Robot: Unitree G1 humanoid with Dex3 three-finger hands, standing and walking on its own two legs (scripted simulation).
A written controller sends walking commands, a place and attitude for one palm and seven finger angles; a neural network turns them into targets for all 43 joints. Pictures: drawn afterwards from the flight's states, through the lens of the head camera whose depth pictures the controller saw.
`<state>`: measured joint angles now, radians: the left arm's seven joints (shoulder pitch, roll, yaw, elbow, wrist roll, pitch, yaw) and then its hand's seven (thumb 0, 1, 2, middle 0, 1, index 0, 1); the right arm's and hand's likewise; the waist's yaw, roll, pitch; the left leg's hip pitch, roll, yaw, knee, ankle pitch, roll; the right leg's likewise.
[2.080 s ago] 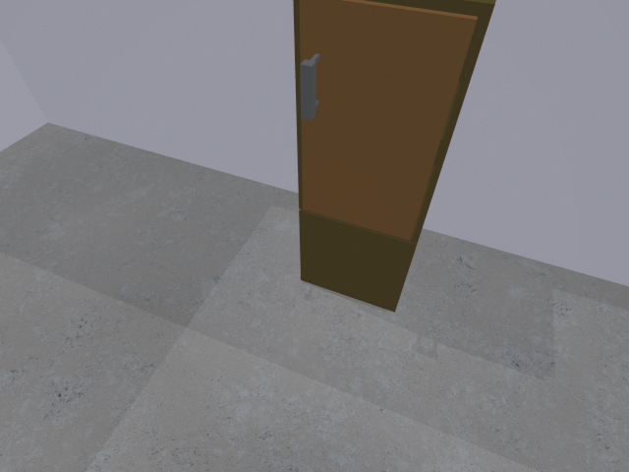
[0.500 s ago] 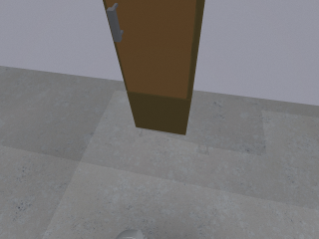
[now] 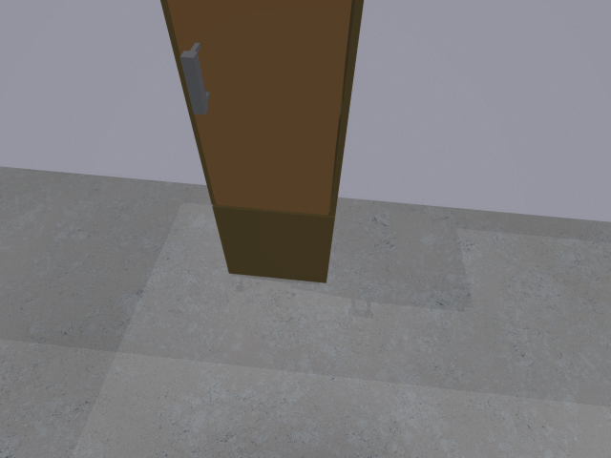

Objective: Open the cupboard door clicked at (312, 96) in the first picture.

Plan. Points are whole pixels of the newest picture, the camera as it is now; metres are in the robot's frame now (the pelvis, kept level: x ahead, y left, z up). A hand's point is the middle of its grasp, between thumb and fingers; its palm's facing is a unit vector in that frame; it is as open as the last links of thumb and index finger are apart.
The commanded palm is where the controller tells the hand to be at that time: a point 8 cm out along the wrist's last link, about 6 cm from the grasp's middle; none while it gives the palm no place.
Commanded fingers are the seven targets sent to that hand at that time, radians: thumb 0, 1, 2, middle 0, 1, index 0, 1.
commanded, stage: take the last steps up to it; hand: left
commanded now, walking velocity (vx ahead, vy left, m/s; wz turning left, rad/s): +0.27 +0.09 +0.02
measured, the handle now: (198, 78) +0.79 +0.27 +0.07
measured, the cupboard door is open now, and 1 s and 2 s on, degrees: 0 0 0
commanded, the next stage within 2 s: come to a stop and stand still in 0.38 s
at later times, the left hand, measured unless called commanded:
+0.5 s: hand out of the picture +0.10 +0.22 -0.20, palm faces +0.11 -0.99 -0.13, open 7.4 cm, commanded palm none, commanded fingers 0.00 0.90 0.90 -0.20 -0.30 -0.20 -0.30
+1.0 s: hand (166, 366) +0.29 +0.26 -0.19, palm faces +0.05 -0.98 -0.20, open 7.4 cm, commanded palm none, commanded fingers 0.00 0.90 0.90 -0.20 -0.30 -0.20 -0.30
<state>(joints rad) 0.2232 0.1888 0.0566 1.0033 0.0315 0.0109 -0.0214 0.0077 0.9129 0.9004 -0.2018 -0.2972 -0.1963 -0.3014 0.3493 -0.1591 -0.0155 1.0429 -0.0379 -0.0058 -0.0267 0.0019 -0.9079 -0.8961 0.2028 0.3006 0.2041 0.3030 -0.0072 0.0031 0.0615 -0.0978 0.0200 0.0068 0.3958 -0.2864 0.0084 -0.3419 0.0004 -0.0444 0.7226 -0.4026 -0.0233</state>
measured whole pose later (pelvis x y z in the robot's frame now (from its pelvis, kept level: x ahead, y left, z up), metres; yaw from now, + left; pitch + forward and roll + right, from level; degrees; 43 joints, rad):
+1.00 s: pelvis +0.21 +0.08 -0.01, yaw +2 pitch +1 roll -1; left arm 0.14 0.18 0.05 0.99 0.02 0.02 0.04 0.00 0.91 0.90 -0.20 -0.30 -0.20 -0.30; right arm 0.17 -0.18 -0.04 1.02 -0.01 0.04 -0.03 0.00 -0.91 -0.90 0.20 0.30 0.20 0.30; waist -0.01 -0.01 0.10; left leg -0.22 0.01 0.04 0.57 -0.32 -0.01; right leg -0.29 -0.01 -0.08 0.56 -0.29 -0.01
